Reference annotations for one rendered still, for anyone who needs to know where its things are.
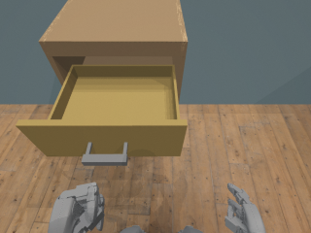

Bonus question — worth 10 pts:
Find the right robot hand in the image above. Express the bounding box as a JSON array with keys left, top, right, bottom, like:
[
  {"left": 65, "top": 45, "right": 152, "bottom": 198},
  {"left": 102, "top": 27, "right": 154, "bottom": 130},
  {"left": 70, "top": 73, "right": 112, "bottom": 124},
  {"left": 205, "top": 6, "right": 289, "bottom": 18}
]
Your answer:
[{"left": 225, "top": 183, "right": 266, "bottom": 233}]

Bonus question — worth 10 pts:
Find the drawer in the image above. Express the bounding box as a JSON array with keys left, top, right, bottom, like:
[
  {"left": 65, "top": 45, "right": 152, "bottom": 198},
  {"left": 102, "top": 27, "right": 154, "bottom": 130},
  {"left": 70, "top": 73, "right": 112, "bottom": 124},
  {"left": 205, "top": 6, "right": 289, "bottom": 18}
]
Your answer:
[{"left": 16, "top": 64, "right": 188, "bottom": 157}]

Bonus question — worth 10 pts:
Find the handle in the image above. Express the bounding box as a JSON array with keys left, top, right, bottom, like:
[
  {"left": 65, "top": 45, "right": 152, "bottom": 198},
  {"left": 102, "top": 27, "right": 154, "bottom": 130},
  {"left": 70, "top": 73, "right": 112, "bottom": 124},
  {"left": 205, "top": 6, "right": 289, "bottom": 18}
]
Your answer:
[{"left": 82, "top": 142, "right": 128, "bottom": 166}]

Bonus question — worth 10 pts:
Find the left robot hand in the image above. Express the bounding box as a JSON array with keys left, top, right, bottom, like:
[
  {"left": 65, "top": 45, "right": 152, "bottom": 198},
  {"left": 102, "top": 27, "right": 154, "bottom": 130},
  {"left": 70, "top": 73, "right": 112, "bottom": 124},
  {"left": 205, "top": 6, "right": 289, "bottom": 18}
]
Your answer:
[{"left": 48, "top": 182, "right": 105, "bottom": 233}]

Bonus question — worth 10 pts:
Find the cabinet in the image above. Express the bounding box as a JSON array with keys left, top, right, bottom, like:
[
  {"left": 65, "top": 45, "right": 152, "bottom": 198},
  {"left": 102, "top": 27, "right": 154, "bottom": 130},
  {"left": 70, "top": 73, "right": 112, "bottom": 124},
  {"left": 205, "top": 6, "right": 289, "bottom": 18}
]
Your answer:
[{"left": 38, "top": 0, "right": 188, "bottom": 104}]

